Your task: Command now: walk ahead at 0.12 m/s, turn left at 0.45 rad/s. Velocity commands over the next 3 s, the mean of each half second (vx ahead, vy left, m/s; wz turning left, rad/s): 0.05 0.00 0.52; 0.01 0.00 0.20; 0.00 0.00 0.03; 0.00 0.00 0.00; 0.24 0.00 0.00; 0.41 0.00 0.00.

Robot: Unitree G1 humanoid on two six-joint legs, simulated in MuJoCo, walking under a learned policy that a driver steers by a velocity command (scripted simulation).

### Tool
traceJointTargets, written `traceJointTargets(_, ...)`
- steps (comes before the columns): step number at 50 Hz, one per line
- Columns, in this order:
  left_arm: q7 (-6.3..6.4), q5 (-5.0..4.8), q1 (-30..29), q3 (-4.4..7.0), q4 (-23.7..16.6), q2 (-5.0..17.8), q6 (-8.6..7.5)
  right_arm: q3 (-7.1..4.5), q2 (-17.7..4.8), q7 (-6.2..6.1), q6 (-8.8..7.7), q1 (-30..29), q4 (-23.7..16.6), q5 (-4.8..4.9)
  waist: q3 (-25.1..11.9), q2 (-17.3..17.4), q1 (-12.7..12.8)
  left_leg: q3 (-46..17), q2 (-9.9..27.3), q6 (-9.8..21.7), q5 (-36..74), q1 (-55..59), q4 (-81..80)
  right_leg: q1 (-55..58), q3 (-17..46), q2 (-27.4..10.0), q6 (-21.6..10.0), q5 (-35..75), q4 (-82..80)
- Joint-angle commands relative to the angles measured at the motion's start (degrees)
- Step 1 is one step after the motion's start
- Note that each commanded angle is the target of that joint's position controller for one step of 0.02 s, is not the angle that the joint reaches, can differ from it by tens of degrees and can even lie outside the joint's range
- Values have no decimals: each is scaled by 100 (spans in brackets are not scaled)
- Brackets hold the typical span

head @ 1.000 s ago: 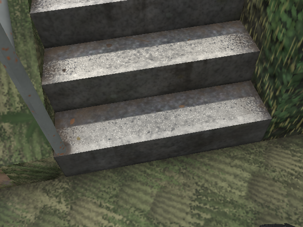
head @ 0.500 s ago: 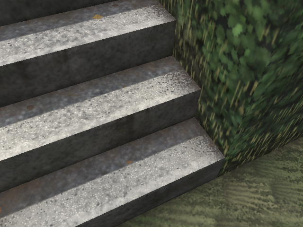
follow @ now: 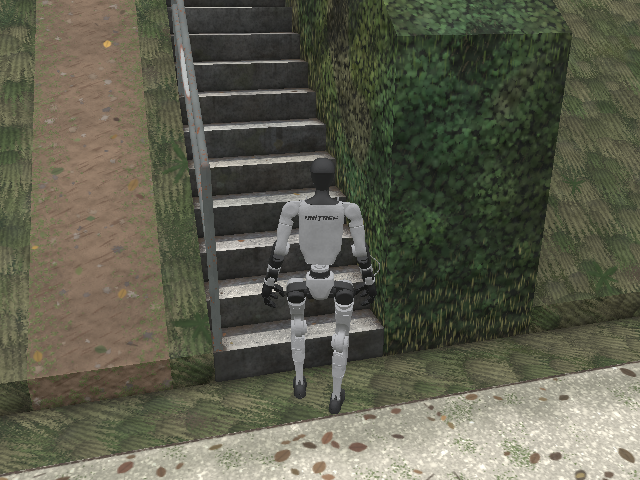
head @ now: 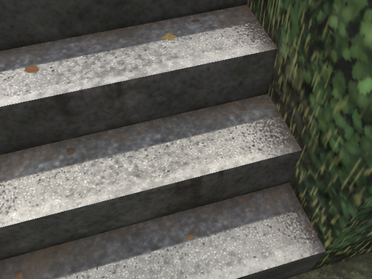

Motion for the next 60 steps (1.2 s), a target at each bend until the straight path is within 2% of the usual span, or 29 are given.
traceJointTargets(1,65,104,28,245,-307,856,65,-67,-355,-47,27,383,-265,-10,-865,-961,-80,145,-2,102,-213,961,-50,-94,394,-1694,-698,3310,143)
traceJointTargets(4,151,39,77,287,-314,940,279,-116,-404,-27,-173,330,-403,-73,-684,-406,-124,79,-95,253,18,1258,-1332,-109,425,-1664,-427,2495,963)
traceJointTargets(5,152,70,272,282,-317,939,352,-189,-685,-28,-257,418,-432,-66,-813,118,-158,-510,189,404,875,1599,-2001,-262,285,-1306,-91,1613,1741)
traceJointTargets(6,139,137,470,206,-605,616,400,-357,-1414,-91,-284,680,-449,-80,-975,1419,31,-2319,1643,948,4209,2428,-1930,-1427,-41,-519,273,-1304,3142)
traceJointTargets(7,176,73,185,161,-656,546,512,-411,-1489,-95,-199,1050,-401,77,-1362,1295,-332,-3310,2271,1968,5061,2549,-2301,-1929,705,206,437,-2838,4130)
traceJointTargets(8,152,116,2,169,-642,629,578,-442,-1440,-102,-122,1028,-393,140,-1184,401,-235,-2831,2013,1986,4389,2388,-2261,-2010,1200,-31,463,-2487,4489)
traceJointTargets(10,112,27,-132,176,-592,576,630,-334,-960,-109,1,221,-552,72,-593,162,77,-2052,1278,1524,3182,1694,-2269,-1990,1329,-116,413,-1718,4157)
traceJointTargets(11,104,121,-100,197,-599,662,603,-298,-848,-145,55,-5,-659,90,-536,270,115,-1893,1054,1359,2818,1557,-2328,-1919,1271,-60,425,-1398,4001)
traceJointTargets(12,138,129,-58,186,-581,636,629,-272,-799,-149,46,-66,-684,91,-608,363,102,-1791,894,1284,2744,1514,-2303,-1749,1172,34,490,-1269,3887)
traceJointTargets(14,195,95,-39,160,-622,497,660,-314,-904,-143,45,220,-577,93,-782,382,6,-1905,852,1171,2511,1730,-2282,-1755,1169,171,538,-1233,3524)
traceJointTargets(18,231,64,-156,160,-735,549,635,-373,-1042,-112,64,348,-533,52,-903,535,-137,-2496,908,1126,1400,1835,-2435,-1672,1275,222,598,-1299,2866)
traceJointTargets(21,220,-57,-143,160,-782,595,672,-427,-1138,-64,83,148,-543,50,-929,646,-152,-2846,815,1075,615,1720,-2549,-1352,1328,279,530,-1257,2262)
traceJointTargets(23,226,-67,41,162,-773,619,637,-435,-1114,-35,117,25,-560,41,-892,668,-76,-3056,733,968,377,1529,-2614,-972,1328,378,437,-1256,1717)
traceJointTargets(26,191,-30,657,179,-649,678,505,-391,-997,-25,225,-150,-553,165,-885,447,239,-2671,299,522,-24,877,-2417,349,1178,340,202,-441,77)
traceJointTargets(27,222,65,579,234,-724,981,457,-314,-761,-33,224,-30,-594,193,-815,-255,147,-2275,-63,229,-709,419,-1827,578,2031,-491,-9,-835,-710)
traceJointTargets(28,215,192,145,335,-941,1481,465,-250,-511,-38,191,-33,-713,251,-639,-1452,39,-1160,-1062,-41,-1376,-359,-470,413,3737,-1895,-607,-1045,-1368)
traceJointTargets(29,168,213,-40,365,-933,1467,489,-342,-917,-60,174,-45,-623,67,-457,-1205,49,-952,-876,-145,-1808,170,1009,-726,3715,-2290,-1159,-241,-1225)
traceJointTargets(31,107,116,-509,219,-972,895,458,-374,-857,6,192,393,-342,37,-281,-640,-357,-1103,-807,-107,-1266,522,1976,-1038,2696,-1569,-987,834,-824)
traceJointTargets(33,105,128,-643,189,-1014,838,404,-371,-825,43,249,433,-234,22,-358,-872,-316,-1010,-832,-210,-1058,313,2071,-478,2107,-1128,-810,1846,-451)
traceJointTargets(36,99,91,-71,157,-727,830,368,-229,-566,6,284,121,-237,117,-586,-994,-7,-807,-673,-366,-1362,457,869,387,1958,-1117,-847,2799,-131)
traceJointTargets(38,100,101,156,148,-560,892,384,-122,-423,-73,289,-27,-201,193,-696,-1157,158,-564,-555,-319,-1727,969,-270,633,2065,-1169,-807,2617,-85)
traceJointTargets(40,65,120,202,172,-442,1002,447,-99,-504,-155,273,44,-80,267,-602,-1375,183,-341,-537,-197,-1365,1424,-1424,670,2199,-1135,-713,2475,-27)
traceJointTargets(42,16,69,220,181,-336,1011,453,-60,-515,-218,206,328,128,237,-499,-1050,-2,-426,-364,-57,290,2370,-3076,247,2153,-1010,-342,2217,109)
traceJointTargets(43,-15,50,302,138,-335,865,406,-73,-693,-254,136,316,172,165,-593,-815,114,-898,75,42,569,2913,-3223,-149,2125,-917,-72,1723,102)
traceJointTargets(44,-58,-32,379,86,-396,649,343,-106,-1028,-249,76,188,177,103,-663,-122,313,-1639,770,292,1593,3060,-2709,-530,1771,-523,174,783,48)
traceJointTargets(45,-8,-78,3,72,-323,614,371,2,-715,-173,7,-146,165,157,-463,-78,218,-1506,875,436,1791,2276,-2573,-57,1592,-350,277,349,-251)
traceJointTargets(46,15,-31,-141,84,-264,684,397,57,-564,-139,-54,-198,173,169,-430,-39,161,-1444,700,357,1230,2095,-2674,183,1616,-338,302,484,-269)
traceJointTargets(49,-35,1,-182,106,-100,726,421,114,-595,-189,-123,35,435,181,-252,291,101,-1322,443,168,479,1723,-2957,481,1648,-441,244,856,-252)
traceJointTargets(60,-33,7,26,11,557,556,390,189,-499,-197,-160,228,823,208,-131,-135,106,-1285,367,207,-292,1498,-3136,351,1647,-476,360,642,-374)
Next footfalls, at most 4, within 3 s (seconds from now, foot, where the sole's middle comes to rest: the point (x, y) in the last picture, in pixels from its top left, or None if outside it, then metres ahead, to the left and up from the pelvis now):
0.10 left None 0.09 0.10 -0.78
0.54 right None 0.07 -0.11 -0.78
0.86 left None -0.07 0.07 -0.78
2.70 left None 0.14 0.18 -0.78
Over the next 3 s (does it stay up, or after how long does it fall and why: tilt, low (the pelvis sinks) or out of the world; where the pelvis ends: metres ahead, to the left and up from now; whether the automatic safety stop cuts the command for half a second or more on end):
stays up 0.15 0.06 0.00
